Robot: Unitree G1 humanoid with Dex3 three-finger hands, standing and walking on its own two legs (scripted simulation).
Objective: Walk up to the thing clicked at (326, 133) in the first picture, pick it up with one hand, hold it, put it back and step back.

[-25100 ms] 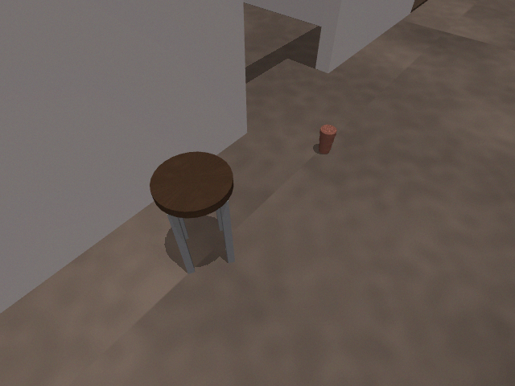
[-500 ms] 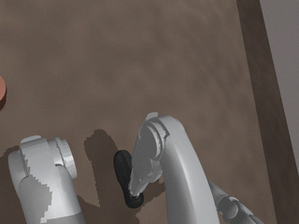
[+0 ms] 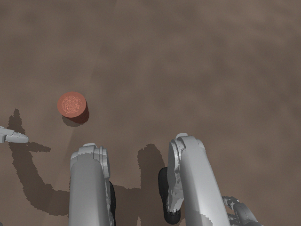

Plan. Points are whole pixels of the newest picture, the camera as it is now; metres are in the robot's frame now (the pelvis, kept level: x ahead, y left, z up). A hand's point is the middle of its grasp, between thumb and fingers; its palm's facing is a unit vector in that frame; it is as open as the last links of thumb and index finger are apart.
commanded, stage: home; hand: left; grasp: from the side
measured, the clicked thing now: (76, 110) +0.48 +0.23 -0.30
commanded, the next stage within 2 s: none
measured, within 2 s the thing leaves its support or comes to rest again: neither
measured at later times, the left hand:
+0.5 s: hand out of the picture +0.30 +0.26 +0.12, palm faces +0.18 -0.90 -0.40, open 17.2 cm
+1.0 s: hand out of the picture +0.24 +0.20 +0.29, palm faces +0.21 -0.93 -0.30, open 17.4 cm
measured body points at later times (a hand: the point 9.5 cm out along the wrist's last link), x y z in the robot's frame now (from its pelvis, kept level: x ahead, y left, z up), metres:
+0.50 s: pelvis +0.06 -0.01 +0.23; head +0.18 +0.03 +0.66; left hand +0.29 +0.31 +0.15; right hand +0.25 -0.25 +0.14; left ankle +0.08 +0.11 -0.34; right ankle +0.12 -0.13 -0.34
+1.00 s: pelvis +0.09 +0.00 +0.34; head +0.10 +0.00 +0.79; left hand +0.23 +0.25 +0.31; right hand +0.28 -0.22 +0.27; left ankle +0.08 +0.11 -0.34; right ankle +0.12 -0.13 -0.34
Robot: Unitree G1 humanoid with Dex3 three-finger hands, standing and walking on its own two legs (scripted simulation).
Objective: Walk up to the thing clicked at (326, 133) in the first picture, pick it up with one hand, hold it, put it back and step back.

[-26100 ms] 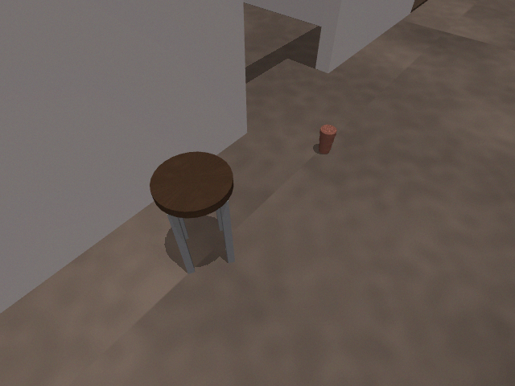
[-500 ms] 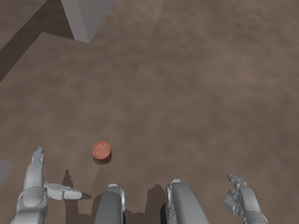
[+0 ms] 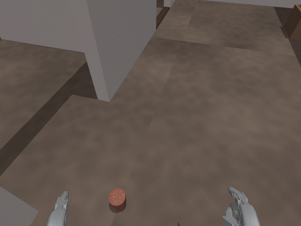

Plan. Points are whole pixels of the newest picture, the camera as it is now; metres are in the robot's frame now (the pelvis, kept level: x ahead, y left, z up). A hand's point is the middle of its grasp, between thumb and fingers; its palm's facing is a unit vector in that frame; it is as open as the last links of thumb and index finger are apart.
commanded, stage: home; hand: left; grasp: from the side
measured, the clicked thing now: (118, 201) +0.41 +0.18 -0.64
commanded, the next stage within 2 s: stand in 1.58 s
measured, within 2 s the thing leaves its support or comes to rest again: neither
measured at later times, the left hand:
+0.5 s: hand out of the picture +0.17 +0.17 -0.05, palm faces +0.10 -0.95 -0.29, open 17.5 cm
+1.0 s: hand out of the picture +0.16 +0.17 -0.05, palm faces +0.10 -0.96 -0.28, open 17.4 cm
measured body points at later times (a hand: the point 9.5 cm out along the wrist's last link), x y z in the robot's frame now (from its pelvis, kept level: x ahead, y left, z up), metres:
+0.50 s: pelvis +0.00 -0.01 +0.01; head +0.01 -0.01 +0.46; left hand +0.16 +0.22 -0.03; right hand +0.15 -0.25 -0.07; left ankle +0.00 +0.11 -0.68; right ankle +0.01 -0.13 -0.68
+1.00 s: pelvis +0.00 -0.01 +0.01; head +0.01 -0.01 +0.46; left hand +0.16 +0.22 -0.03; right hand +0.16 -0.25 -0.07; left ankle +0.00 +0.11 -0.68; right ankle +0.01 -0.13 -0.68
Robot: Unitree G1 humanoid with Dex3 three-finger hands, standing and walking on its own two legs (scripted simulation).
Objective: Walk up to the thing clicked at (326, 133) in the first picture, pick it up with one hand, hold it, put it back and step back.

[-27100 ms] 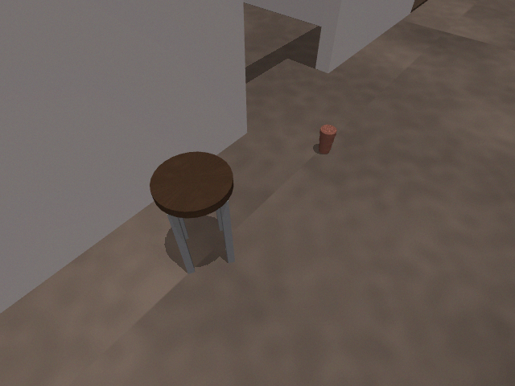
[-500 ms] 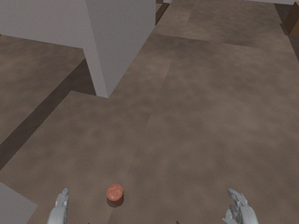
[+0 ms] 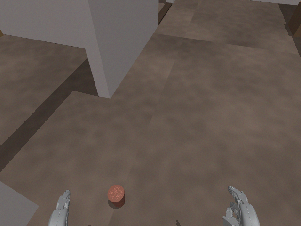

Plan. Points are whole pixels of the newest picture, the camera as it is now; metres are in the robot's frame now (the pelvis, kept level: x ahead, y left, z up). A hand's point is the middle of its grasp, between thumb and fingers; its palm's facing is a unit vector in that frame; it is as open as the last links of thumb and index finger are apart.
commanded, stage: home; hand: left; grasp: from the side
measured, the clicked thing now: (117, 197) +0.42 +0.19 -0.65
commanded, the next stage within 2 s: stand in 0.58 s
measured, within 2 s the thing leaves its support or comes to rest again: neither
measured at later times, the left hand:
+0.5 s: hand out of the picture +0.16 +0.18 -0.06, palm faces +0.09 -0.96 -0.28, open 17.5 cm
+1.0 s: hand out of the picture +0.17 +0.18 -0.06, palm faces +0.09 -0.96 -0.27, open 12.4 cm
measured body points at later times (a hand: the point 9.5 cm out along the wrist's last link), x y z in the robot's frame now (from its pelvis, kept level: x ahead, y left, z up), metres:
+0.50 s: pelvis +0.00 +0.00 +0.00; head +0.01 +0.01 +0.45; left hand +0.16 +0.23 -0.04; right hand +0.15 -0.23 -0.07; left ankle +0.01 +0.12 -0.69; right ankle +0.02 -0.12 -0.69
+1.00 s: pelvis +0.00 +0.00 +0.00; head +0.02 +0.01 +0.45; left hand +0.16 +0.23 -0.04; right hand +0.16 -0.23 -0.07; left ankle +0.01 +0.12 -0.69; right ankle +0.02 -0.12 -0.69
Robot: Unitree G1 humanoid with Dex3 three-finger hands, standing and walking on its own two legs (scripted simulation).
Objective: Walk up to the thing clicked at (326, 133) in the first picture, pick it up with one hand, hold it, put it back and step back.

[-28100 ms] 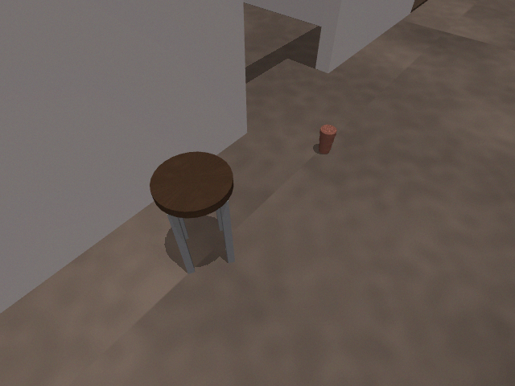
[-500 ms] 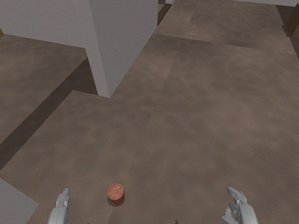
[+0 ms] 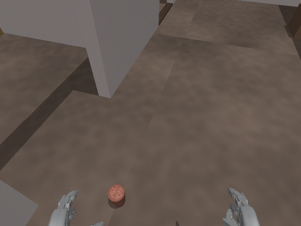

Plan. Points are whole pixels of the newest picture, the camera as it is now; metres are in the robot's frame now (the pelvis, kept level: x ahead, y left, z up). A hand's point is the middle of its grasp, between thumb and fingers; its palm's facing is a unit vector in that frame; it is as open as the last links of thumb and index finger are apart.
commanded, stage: stand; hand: left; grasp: from the side
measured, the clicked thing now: (118, 197) +0.42 +0.19 -0.65
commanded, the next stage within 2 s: none
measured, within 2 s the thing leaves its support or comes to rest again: neither
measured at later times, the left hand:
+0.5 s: hand out of the picture +0.06 +0.25 -0.11, palm faces -0.01 -0.94 -0.35, open 7.4 cm
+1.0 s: hand out of the picture +0.04 +0.25 -0.10, palm faces -0.01 -0.94 -0.35, open 7.4 cm
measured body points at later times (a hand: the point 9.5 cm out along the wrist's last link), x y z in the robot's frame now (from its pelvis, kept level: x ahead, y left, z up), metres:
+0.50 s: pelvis +0.00 +0.01 +0.04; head +0.00 +0.01 +0.49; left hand +0.06 +0.30 -0.09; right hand +0.08 -0.28 -0.09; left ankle +0.01 +0.12 -0.69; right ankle +0.02 -0.12 -0.69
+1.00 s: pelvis -0.01 +0.01 +0.06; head -0.01 +0.00 +0.51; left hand +0.04 +0.30 -0.08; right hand +0.06 -0.28 -0.09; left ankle +0.01 +0.12 -0.69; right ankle +0.02 -0.12 -0.69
